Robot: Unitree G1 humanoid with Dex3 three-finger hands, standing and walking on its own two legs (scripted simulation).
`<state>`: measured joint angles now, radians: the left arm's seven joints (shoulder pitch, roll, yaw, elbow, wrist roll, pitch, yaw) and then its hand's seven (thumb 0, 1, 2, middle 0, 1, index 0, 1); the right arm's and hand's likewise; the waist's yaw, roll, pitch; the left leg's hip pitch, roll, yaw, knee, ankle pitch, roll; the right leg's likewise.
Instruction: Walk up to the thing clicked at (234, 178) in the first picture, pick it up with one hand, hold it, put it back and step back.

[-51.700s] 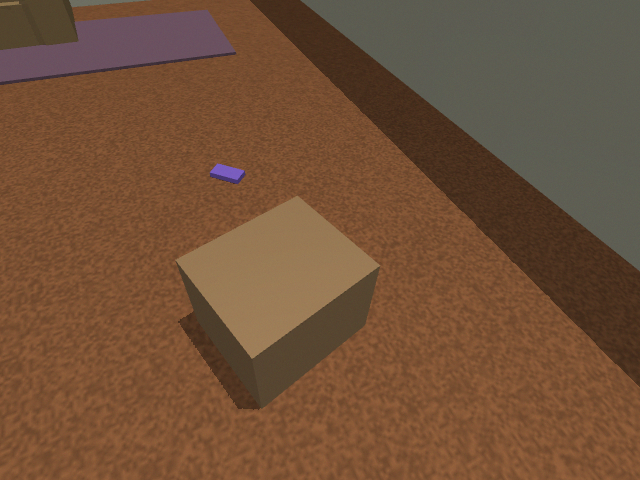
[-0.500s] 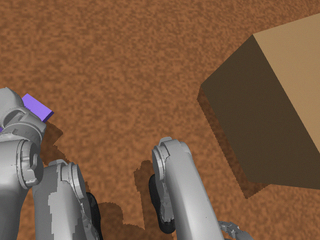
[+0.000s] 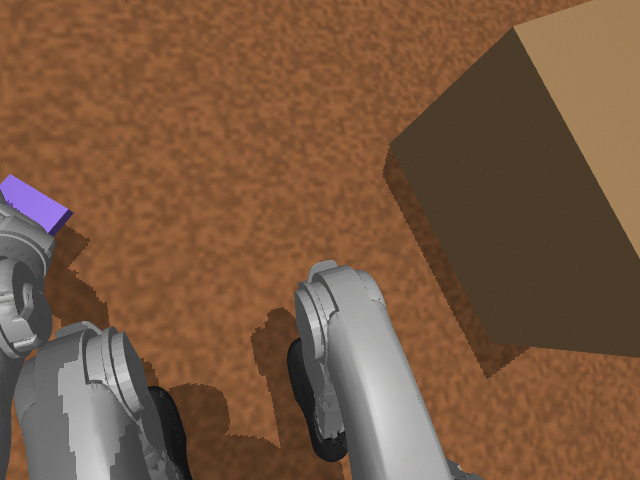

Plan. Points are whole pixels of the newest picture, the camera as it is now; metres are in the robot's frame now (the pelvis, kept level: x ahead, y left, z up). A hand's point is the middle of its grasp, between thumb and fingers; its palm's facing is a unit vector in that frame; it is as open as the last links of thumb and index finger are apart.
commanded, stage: lower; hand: left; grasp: from above
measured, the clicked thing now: (1, 241) +0.45 +0.28 -0.22
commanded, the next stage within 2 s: rest in 0.22 s
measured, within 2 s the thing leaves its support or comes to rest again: rests again in 0.94 s
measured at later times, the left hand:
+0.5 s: hand (34, 228) +0.46 +0.25 -0.23, palm faces -0.29 -0.35 -0.89, open 10.3 cm
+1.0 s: hand (43, 231) +0.47 +0.25 -0.27, palm faces -0.28 -0.37 -0.89, open 10.2 cm
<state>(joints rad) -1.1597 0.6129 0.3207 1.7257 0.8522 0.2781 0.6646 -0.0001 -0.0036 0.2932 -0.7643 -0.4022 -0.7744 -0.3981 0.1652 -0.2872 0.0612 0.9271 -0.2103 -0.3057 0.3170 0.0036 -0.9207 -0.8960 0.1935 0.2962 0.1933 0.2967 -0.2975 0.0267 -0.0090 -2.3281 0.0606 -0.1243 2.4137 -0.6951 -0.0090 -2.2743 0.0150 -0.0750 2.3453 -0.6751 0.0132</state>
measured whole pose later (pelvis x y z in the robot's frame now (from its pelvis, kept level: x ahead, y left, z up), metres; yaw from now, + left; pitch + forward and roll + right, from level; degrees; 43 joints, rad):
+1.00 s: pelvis +0.00 +0.01 -0.02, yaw -6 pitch +30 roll -12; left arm -1.19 0.86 0.33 1.86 0.88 0.17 0.79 0.00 0.03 0.25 -0.76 -0.37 -0.77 -0.37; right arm 0.14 -0.36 0.23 0.81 -0.27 -0.39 0.44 0.00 -0.92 -0.90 0.19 0.30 0.19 0.30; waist -0.42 -0.10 0.18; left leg -2.34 0.06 -0.24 2.51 -0.71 -0.01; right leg -2.24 0.04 -0.17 2.36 -0.66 0.03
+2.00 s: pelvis -0.01 +0.01 -0.01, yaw -8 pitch +26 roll -15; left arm -1.21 0.98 0.28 1.87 0.84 0.18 0.78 0.00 -0.24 0.74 -0.40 -0.75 -0.40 -0.75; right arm 0.13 -0.39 0.32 0.74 -0.26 -0.43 0.42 0.01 -0.91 -0.90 0.19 0.30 0.19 0.30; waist -0.46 -0.15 0.27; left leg -2.31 0.06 -0.28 2.51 -0.70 0.00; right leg -2.18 0.05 -0.20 2.31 -0.62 0.05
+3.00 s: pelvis -0.01 +0.01 +0.01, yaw -7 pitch +30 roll -14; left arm -1.04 0.82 0.17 1.45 0.82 0.23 0.63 0.00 -0.46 0.98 -0.10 -0.98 -0.10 -0.98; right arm 0.21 -0.36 0.25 0.75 -0.19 -0.37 0.40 0.01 -0.93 -0.90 0.19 0.30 0.19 0.30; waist -0.36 -0.08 0.13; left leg -2.30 0.06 -0.26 2.45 -0.71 -0.01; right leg -2.18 0.05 -0.19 2.27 -0.65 0.03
